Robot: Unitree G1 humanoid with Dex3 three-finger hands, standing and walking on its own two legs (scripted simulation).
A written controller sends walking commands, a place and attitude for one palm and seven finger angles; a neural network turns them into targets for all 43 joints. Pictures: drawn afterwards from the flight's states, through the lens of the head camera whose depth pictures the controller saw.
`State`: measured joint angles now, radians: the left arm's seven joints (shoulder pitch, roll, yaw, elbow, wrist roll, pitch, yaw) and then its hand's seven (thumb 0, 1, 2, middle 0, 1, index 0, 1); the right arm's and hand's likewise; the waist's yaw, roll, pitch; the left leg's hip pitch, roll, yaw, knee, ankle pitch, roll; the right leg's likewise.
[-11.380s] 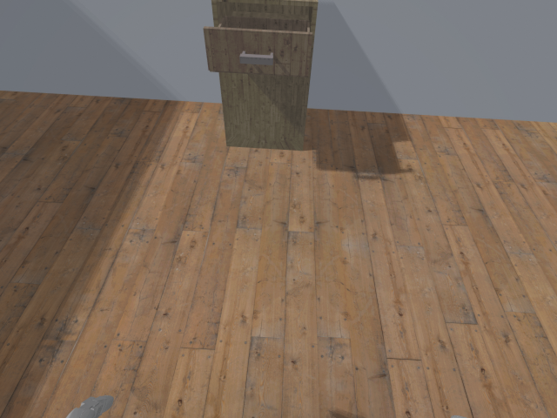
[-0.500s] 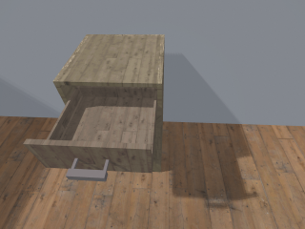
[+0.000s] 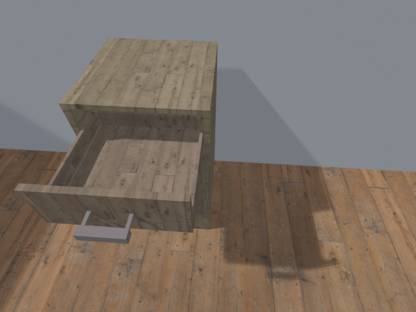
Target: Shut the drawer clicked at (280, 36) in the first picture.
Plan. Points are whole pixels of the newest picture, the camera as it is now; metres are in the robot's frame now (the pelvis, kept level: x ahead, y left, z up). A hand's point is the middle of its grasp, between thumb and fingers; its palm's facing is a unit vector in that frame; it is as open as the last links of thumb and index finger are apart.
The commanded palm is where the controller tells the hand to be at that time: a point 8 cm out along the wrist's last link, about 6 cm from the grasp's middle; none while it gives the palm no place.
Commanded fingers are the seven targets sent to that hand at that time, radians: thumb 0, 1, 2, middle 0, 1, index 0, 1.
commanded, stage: come to a stop and stand still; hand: left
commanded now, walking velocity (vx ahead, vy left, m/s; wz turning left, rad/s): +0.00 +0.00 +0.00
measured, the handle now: (106, 225) +0.32 +0.27 -0.09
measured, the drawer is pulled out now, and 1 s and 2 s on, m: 0.29 0.29 0.29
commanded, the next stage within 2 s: look again from close up in 0.48 s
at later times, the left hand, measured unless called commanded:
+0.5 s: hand out of the picture -0.03 +0.14 -0.17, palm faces +0.04 -0.98 -0.17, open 7.3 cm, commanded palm none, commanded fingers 0.00 0.90 0.90 -0.20 -0.30 -0.20 -0.30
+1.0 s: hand out of the picture -0.03 +0.13 -0.18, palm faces +0.06 -0.99 -0.16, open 7.3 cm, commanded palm none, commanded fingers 0.00 0.90 0.90 -0.20 -0.30 -0.20 -0.30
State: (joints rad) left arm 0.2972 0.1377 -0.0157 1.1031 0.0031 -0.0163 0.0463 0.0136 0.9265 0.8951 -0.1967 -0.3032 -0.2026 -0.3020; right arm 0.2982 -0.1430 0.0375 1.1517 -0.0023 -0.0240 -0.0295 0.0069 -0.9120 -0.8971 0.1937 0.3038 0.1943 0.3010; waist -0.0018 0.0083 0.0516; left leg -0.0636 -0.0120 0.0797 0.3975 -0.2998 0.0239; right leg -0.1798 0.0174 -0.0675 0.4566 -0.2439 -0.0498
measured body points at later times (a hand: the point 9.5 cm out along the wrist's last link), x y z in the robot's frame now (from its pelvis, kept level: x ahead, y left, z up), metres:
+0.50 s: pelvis -0.01 -0.02 +0.00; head +0.00 -0.02 +0.45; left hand -0.03 +0.19 -0.16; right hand -0.05 -0.22 -0.16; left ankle -0.05 +0.10 -0.74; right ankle +0.00 -0.08 -0.74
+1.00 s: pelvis -0.01 -0.02 +0.00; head +0.00 -0.02 +0.45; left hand -0.03 +0.19 -0.16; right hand -0.04 -0.21 -0.16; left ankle -0.05 +0.10 -0.74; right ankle +0.00 -0.08 -0.74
